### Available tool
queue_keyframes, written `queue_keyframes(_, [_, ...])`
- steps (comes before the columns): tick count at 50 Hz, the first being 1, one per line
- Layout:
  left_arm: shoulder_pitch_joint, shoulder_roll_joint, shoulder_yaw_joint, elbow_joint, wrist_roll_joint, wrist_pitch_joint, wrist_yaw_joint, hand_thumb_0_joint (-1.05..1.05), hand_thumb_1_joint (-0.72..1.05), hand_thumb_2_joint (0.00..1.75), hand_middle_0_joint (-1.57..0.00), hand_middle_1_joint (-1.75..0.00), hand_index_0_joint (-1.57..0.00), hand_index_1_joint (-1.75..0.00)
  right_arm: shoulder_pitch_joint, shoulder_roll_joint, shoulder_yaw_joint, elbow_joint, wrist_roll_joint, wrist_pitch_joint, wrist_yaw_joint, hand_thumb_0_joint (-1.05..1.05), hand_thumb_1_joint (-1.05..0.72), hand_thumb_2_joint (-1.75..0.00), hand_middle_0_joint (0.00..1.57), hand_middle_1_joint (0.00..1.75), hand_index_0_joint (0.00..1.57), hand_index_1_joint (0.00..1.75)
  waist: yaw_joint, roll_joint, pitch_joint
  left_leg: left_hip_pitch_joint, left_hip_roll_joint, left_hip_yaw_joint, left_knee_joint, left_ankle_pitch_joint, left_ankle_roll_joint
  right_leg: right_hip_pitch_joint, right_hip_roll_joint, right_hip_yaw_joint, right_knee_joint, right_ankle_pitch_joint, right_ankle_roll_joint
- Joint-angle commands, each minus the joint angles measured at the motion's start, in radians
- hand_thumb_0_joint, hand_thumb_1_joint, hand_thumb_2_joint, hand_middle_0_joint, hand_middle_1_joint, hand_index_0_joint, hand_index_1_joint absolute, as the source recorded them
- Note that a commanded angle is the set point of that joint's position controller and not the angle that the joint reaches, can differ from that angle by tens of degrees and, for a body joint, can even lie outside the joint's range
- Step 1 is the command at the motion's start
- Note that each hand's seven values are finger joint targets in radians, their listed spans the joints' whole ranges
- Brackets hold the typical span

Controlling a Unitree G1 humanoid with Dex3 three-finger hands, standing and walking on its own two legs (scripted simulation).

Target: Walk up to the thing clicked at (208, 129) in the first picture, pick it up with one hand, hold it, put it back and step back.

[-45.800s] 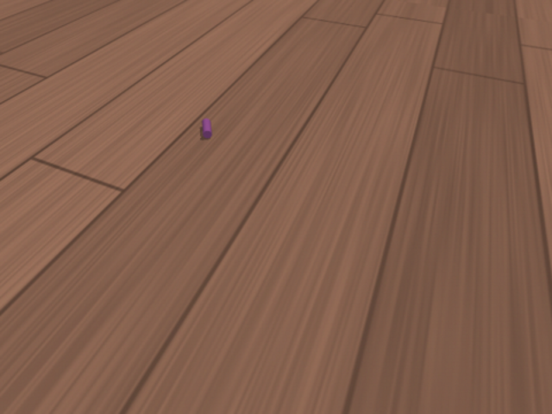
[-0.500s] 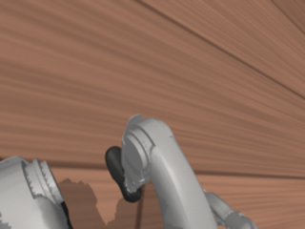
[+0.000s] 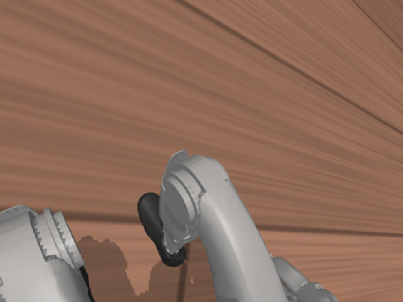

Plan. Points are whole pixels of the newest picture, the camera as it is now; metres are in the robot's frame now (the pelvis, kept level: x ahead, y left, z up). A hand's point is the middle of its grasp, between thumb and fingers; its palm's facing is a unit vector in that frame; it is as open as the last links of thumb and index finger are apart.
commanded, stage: open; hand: left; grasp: from above
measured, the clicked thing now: out of the picture +0.49 +0.37 -0.28
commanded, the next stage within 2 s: withdraw in 0.10 s
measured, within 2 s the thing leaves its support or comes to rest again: neither
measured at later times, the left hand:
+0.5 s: hand out of the picture +0.49 +0.37 -0.19, palm faces -0.30 -0.11 -0.95, open 13.9 cm
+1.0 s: hand out of the picture +0.45 +0.35 -0.11, palm faces -0.47 -0.14 -0.87, open 13.8 cm
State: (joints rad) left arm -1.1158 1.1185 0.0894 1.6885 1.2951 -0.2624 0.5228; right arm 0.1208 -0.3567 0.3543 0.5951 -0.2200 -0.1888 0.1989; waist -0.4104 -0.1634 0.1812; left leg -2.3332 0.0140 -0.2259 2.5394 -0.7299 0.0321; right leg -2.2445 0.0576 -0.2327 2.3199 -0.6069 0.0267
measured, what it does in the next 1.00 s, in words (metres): stands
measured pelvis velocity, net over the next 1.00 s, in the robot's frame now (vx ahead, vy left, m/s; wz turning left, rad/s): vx -0.01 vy -0.01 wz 0.12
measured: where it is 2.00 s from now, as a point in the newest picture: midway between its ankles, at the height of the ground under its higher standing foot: (127, 270)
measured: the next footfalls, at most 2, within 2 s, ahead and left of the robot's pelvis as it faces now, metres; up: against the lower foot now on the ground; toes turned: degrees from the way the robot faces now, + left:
none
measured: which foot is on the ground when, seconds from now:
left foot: down 0.00-1.00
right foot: down 0.00-1.00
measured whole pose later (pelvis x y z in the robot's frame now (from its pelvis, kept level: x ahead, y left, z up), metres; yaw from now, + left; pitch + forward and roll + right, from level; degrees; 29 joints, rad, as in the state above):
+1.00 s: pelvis -0.01 -0.01 +0.04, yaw +7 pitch +33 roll -10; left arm -1.05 0.86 0.02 1.36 1.20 -0.23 0.17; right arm 0.16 -0.35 0.17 0.61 -0.11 0.01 0.11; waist -0.29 -0.03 -0.01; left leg -2.27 -0.01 -0.13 2.35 -0.66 0.02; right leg -2.21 0.02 -0.15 2.22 -0.59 -0.01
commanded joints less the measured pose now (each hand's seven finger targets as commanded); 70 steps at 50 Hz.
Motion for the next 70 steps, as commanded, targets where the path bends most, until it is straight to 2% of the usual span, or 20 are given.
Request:
queue_keyframes(1, [-0.229, 0.214, -0.001, -0.104, -0.017, 0.0, 0.046, 0.0, -0.42, 0.91, -0.12, -0.98, -0.13, -0.96, 0.178, -0.34, -0.108, 0.021, 0.008, -0.001, -0.009, 0.0, -0.89, -0.9, 0.2, 0.3, 0.2, 0.3, -0.043, 0.603, -0.632, 0.491, 0.037, 0.038, -0.286, 0.261, -0.029, 0.374, 0.043, -0.048, -0.167, 0.229, -0.051])
queue_keyframes(10, [-0.231, 0.221, 0.008, -0.088, -0.014, 0.006, 0.052, 0.0, -0.47, 0.95, -0.08, -1.01, -0.09, -1.0, 0.189, -0.333, -0.095, 0.019, 0.006, -0.003, -0.006, 0.0, -0.89, -0.9, 0.2, 0.3, 0.2, 0.3, -0.056, 0.579, -0.609, 0.468, 0.036, 0.039, -0.276, 0.267, -0.024, 0.371, 0.04, -0.045, -0.169, 0.237, -0.048])
queue_keyframes(16, [-0.296, 0.294, 0.069, -0.198, -0.004, 0.017, 0.064, 0.0, -0.48, 0.96, -0.11, -0.98, -0.11, -0.97, 0.199, -0.344, -0.117, 0.02, 0.002, -0.003, -0.008, 0.0, -0.9, -0.9, 0.2, 0.3, 0.2, 0.3, -0.032, 0.682, -0.684, 0.544, 0.04, 0.035, -0.302, 0.266, -0.037, 0.349, 0.033, -0.047, -0.159, 0.225, -0.054])
queue_keyframes(20, [-0.294, 0.258, 0.068, -0.32, -0.02, 0.049, 0.04, 0.0, -0.52, 0.98, -0.09, -0.98, -0.09, -0.98, 0.195, -0.328, -0.152, 0.012, 0.014, -0.004, -0.001, 0.0, -0.91, -0.9, 0.2, 0.3, 0.2, 0.3, 0.009, 0.761, -0.774, 0.589, 0.032, 0.051, -0.313, 0.284, -0.042, 0.346, 0.032, -0.038, -0.157, 0.235, -0.063])
queue_keyframes(23, [-0.218, 0.237, 0.081, -0.445, -0.042, 0.09, -0.008, 0.0, -0.53, 0.99, -0.08, -0.98, -0.08, -0.98, 0.209, -0.306, -0.194, 0.012, 0.032, 0.008, 0.011, 0.0, -0.9, -0.9, 0.2, 0.3, 0.2, 0.3, 0.082, 0.812, -0.889, 0.626, 0.023, 0.078, -0.337, 0.329, -0.042, 0.372, 0.03, -0.015, -0.167, 0.253, -0.07])
queue_keyframes(26, [-0.164, 0.16, 0.065, -0.527, -0.097, 0.139, -0.079, 0.0, -0.53, 0.99, -0.07, -0.99, -0.07, -0.99, 0.242, -0.282, -0.234, 0.033, 0.056, 0.038, 0.025, 0.0, -0.9, -0.9, 0.2, 0.3, 0.2, 0.3, 0.115, 0.778, -0.928, 0.605, 0.014, 0.1, -0.357, 0.359, -0.033, 0.366, 0.028, 0.006, -0.193, 0.267, -0.068])
queue_keyframes(28, [-0.132, 0.103, 0.044, -0.522, -0.123, 0.168, -0.142, 0.0, -0.53, 1.0, -0.07, -0.98, -0.07, -0.99, 0.249, -0.281, -0.257, 0.022, 0.072, 0.059, 0.029, 0.0, -0.9, -0.9, 0.2, 0.3, 0.2, 0.3, 0.109, 0.704, -0.902, 0.575, 0.012, 0.108, -0.369, 0.371, -0.026, 0.361, 0.03, 0.018, -0.216, 0.262, -0.07])
queue_keyframes(31, [-0.115, -0.065, -0.052, -0.518, -0.177, 0.193, -0.248, 0.0, -0.53, 1.0, -0.08, -0.98, -0.07, -0.99, 0.289, -0.259, -0.285, 0.038, 0.1, 0.104, 0.02, 0.0, -0.9, -0.9, 0.2, 0.3, 0.2, 0.3, 0.078, 0.55, -0.813, 0.505, 0.005, 0.112, -0.414, 0.286, -0.009, 0.398, 0.03, 0.03, -0.284, 0.224, -0.071])
queue_keyframes(32, [-0.088, -0.056, -0.035, -0.514, -0.19, 0.198, -0.28, 0.0, -0.53, 1.0, -0.08, -0.98, -0.07, -0.99, 0.291, -0.275, -0.297, 0.016, 0.105, 0.117, 0.011, 0.0, -0.9, -0.9, 0.2, 0.3, 0.2, 0.3, 0.071, 0.501, -0.809, 0.479, 0.0, 0.113, -0.418, 0.28, -0.004, 0.425, 0.026, 0.032, -0.298, 0.224, -0.071])
queue_keyframes(33, [-0.123, -0.118, -0.09, -0.571, -0.209, 0.195, -0.317, 0.0, -0.52, 1.0, -0.08, -0.98, -0.08, -0.99, 0.306, -0.254, -0.297, 0.032, 0.113, 0.133, 0.003, 0.0, -0.9, -0.9, 0.2, 0.3, 0.2, 0.3, 0.073, 0.474, -0.793, 0.471, -0.005, 0.119, -0.43, 0.264, -0.003, 0.433, 0.023, 0.04, -0.313, 0.213, -0.073])
queue_keyframes(38, [-0.198, -0.106, -0.09, -0.609, -0.226, 0.155, -0.412, 0.0, -0.47, 0.98, -0.12, -0.96, -0.11, -0.97, 0.3, -0.241, -0.307, 0.014, 0.126, 0.177, -0.058, 0.0, -0.9, -0.9, 0.2, 0.3, 0.2, 0.3, 0.068, 0.406, -0.759, 0.465, -0.02, 0.127, -0.447, 0.22, -0.008, 0.422, 0.013, 0.062, -0.347, 0.144, -0.083])
queue_keyframes(42, [-0.216, -0.035, -0.049, -0.57, -0.177, 0.093, -0.39, 0.0, -0.46, 0.96, -0.14, -0.93, -0.13, -0.94, 0.273, -0.217, -0.288, 0.005, 0.123, 0.196, -0.09, 0.0, -0.9, -0.9, 0.2, 0.3, 0.2, 0.3, 0.102, 0.389, -0.774, 0.459, -0.03, 0.146, -0.432, 0.198, -0.006, 0.414, 0.007, 0.081, -0.346, 0.108, -0.083])
queue_keyframes(47, [-0.259, 0.012, -0.03, -0.464, -0.105, 0.032, -0.304, 0.0, -0.49, 0.98, -0.11, -0.97, -0.1, -0.97, 0.232, -0.194, -0.248, 0.014, 0.108, 0.201, -0.102, 0.0, -0.9, -0.9, 0.2, 0.3, 0.2, 0.3, 0.111, 0.463, -0.777, 0.445, -0.034, 0.164, -0.432, 0.139, -0.001, 0.38, 0.008, 0.089, -0.316, 0.06, -0.075])
queue_keyframes(50, [-0.289, 0.038, -0.028, -0.393, -0.066, 0.015, -0.255, 0.0, -0.5, 0.99, -0.09, -0.98, -0.09, -0.98, 0.225, -0.209, -0.241, 0.026, 0.101, 0.196, -0.105, 0.0, -0.9, -0.9, 0.2, 0.3, 0.2, 0.3, 0.094, 0.509, -0.769, 0.458, -0.034, 0.156, -0.428, 0.119, -0.005, 0.335, 0.008, 0.083, -0.291, 0.037, -0.078])
queue_keyframes(53, [-0.345, 0.046, -0.03, -0.379, -0.051, 0.004, -0.215, 0.0, -0.49, 0.97, -0.11, -0.98, -0.11, -0.97, 0.236, -0.209, -0.237, 0.033, 0.09, 0.189, -0.104, 0.0, -0.89, -0.9, 0.2, 0.3, 0.2, 0.3, 0.072, 0.517, -0.797, 0.46, -0.029, 0.153, -0.407, 0.125, -0.003, 0.353, 0.013, 0.086, -0.278, 0.04, -0.074])
queue_keyframes(57, [-0.383, 0.087, 0.01, -0.437, -0.05, 0.012, -0.18, 0.0, -0.47, 0.95, -0.13, -0.95, -0.13, -0.95, 0.265, -0.228, -0.248, 0.041, 0.081, 0.17, -0.099, 0.0, -0.9, -0.9, 0.2, 0.3, 0.2, 0.3, 0.082, 0.583, -0.876, 0.522, -0.027, 0.154, -0.398, 0.177, -0.008, 0.345, 0.002, 0.063, -0.253, 0.109, -0.071])
queue_keyframes(59, [-0.356, 0.111, 0.031, -0.491, -0.047, 0.028, -0.174, 0.0, -0.45, 0.94, -0.15, -0.93, -0.15, -0.93, 0.281, -0.227, -0.26, 0.035, 0.084, 0.165, -0.097, 0.0, -0.9, -0.9, 0.2, 0.3, 0.2, 0.3, 0.108, 0.617, -0.974, 0.599, -0.023, 0.156, -0.401, 0.235, -0.012, 0.371, -0.001, 0.06, -0.243, 0.161, -0.072])
queue_keyframes(61, [-0.335, 0.123, 0.052, -0.552, -0.062, 0.048, -0.175, 0.0, -0.43, 0.92, -0.16, -0.9, -0.16, -0.9, 0.299, -0.234, -0.278, 0.03, 0.091, 0.165, -0.092, 0.0, -0.9, -0.9, 0.2, 0.3, 0.2, 0.3, 0.126, 0.667, -1.066, 0.667, -0.022, 0.153, -0.418, 0.301, -0.017, 0.397, -0.006, 0.058, -0.236, 0.209, -0.075])
queue_keyframes(66, [-0.269, 0.1, 0.065, -0.593, -0.126, 0.116, -0.224, 0.0, -0.06, 0.88, -0.23, -0.59, -0.21, -0.61, 0.333, -0.214, -0.308, 0.038, 0.114, 0.184, -0.086, 0.0, -0.89, -0.9, 0.2, 0.3, 0.2, 0.3, 0.153, 0.629, -1.098, 0.67, -0.021, 0.16, -0.456, 0.342, -0.006, 0.432, -0.002, 0.069, -0.276, 0.237, -0.071])
queue_keyframes(70, [-0.095, -0.024, 0.044, -0.63, -0.241, 0.165, -0.323, 0.0, 0.22, 0.85, -0.21, -0.47, -0.2, -0.48, 0.342, -0.198, -0.343, 0.024, 0.136, 0.204, -0.082, 0.0, -0.89, -0.9, 0.2, 0.3, 0.2, 0.3, 0.19, 0.557, -1.044, 0.667, -0.025, 0.166, -0.521, 0.319, -0.001, 0.466, -0.004, 0.085, -0.349, 0.202, -0.074])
